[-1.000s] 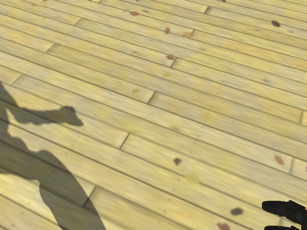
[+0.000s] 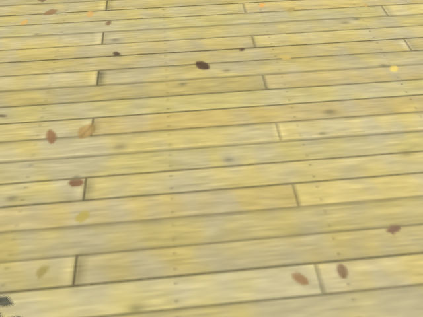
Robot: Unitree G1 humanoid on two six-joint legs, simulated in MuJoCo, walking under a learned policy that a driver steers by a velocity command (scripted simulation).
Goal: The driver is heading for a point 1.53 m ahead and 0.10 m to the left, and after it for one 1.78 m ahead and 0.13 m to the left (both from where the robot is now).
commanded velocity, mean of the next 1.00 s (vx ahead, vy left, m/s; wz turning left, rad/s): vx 0.01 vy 0.00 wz -0.20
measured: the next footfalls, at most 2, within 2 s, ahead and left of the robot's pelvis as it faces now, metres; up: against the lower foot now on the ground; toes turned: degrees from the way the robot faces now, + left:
left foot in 0.02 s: +0.08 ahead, +0.14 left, +0.00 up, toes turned -8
right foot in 0.40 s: +0.01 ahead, -0.12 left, +0.00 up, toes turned -7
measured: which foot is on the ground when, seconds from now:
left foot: up 0.00-0.00, down 0.02-1.00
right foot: down 0.00-0.02, up 0.04-0.38, down 0.40-1.00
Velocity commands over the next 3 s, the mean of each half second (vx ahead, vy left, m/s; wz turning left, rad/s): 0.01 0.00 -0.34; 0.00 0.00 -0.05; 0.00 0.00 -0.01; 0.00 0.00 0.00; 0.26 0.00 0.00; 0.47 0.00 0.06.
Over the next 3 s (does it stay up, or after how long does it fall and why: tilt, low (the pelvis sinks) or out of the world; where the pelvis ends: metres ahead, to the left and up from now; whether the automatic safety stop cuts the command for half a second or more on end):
stays up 0.40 -0.07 0.01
